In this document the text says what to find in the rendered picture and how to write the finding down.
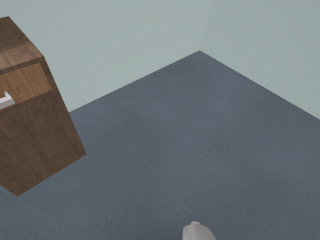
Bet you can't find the robot right thigh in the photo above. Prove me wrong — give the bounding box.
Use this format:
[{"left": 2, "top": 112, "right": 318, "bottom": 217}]
[{"left": 182, "top": 223, "right": 216, "bottom": 240}]

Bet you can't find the handle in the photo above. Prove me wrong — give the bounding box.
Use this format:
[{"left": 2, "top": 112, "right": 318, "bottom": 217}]
[{"left": 0, "top": 91, "right": 15, "bottom": 109}]

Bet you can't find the drawer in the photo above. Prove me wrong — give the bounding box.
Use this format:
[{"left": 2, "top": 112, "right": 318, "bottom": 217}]
[{"left": 0, "top": 63, "right": 52, "bottom": 111}]

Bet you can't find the cabinet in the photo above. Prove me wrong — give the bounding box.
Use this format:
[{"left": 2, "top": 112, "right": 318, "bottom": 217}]
[{"left": 0, "top": 16, "right": 87, "bottom": 197}]

